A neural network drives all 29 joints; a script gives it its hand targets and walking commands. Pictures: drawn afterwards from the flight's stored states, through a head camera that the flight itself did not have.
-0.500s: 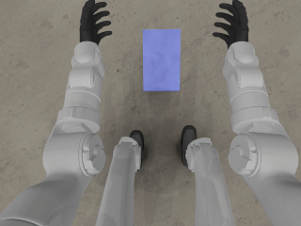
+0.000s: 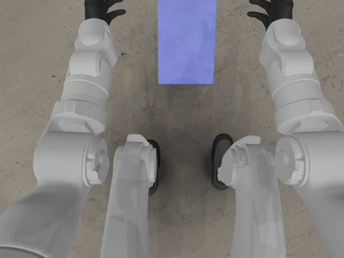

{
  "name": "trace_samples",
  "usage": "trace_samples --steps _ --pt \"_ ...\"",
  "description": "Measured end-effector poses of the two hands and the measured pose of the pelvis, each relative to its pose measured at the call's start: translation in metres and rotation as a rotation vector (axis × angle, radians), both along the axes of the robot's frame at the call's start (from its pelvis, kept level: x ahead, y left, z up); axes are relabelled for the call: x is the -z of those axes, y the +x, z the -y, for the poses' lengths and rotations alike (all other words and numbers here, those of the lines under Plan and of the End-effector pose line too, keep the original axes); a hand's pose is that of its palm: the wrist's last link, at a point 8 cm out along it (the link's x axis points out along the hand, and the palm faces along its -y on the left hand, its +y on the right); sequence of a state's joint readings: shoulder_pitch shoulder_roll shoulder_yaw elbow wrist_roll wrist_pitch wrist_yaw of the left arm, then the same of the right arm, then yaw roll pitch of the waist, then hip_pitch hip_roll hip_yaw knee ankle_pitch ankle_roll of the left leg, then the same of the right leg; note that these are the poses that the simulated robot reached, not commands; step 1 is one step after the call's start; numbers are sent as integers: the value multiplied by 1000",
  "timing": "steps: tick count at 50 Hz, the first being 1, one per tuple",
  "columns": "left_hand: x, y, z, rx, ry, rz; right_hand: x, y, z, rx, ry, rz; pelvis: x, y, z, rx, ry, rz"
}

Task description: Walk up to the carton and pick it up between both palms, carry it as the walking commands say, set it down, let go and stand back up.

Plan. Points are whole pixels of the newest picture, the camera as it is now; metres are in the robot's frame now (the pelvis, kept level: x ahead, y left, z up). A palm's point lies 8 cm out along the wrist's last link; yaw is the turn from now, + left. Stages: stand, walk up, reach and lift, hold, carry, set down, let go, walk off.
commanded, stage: reach and lift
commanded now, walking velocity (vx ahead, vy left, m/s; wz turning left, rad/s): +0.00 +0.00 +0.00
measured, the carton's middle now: (185, 42) +0.54 +0.00 -0.41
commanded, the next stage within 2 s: none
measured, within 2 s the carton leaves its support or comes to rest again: neither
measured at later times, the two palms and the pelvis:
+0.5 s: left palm (122, 42) +0.52 +0.16 -0.30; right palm (249, 40) +0.53 -0.15 -0.30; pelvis -0.02 +0.00 -0.09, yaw +0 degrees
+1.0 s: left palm (126, 46) +0.52 +0.16 -0.33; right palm (248, 40) +0.53 -0.15 -0.32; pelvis -0.02 +0.00 -0.11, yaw +0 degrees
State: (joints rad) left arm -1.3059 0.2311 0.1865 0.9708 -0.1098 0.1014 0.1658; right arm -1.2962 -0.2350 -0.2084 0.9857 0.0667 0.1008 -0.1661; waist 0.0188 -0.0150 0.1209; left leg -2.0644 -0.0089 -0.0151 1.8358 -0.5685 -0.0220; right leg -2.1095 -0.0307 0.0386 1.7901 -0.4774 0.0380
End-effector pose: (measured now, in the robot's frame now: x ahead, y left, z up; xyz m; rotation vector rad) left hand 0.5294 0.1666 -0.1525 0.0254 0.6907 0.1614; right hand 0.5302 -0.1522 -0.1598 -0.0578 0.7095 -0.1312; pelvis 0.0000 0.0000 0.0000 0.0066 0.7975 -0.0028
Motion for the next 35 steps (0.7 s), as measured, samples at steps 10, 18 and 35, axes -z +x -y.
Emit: trace_samples --steps 10,18,35 --pt "56 -2 2 15 -7 -30 54 -1 0 -16 8 -24 37 -9 2 -3 1 42" --pt "104 -6 2 30 -14 -54 99 -3 -3 -23 16 -44 66 -16 2 -8 -4 96" --pt "178 -11 6 68 -15 -121 165 -2 7 -17 14 -103 111 -17 -2 -4 -8 192"
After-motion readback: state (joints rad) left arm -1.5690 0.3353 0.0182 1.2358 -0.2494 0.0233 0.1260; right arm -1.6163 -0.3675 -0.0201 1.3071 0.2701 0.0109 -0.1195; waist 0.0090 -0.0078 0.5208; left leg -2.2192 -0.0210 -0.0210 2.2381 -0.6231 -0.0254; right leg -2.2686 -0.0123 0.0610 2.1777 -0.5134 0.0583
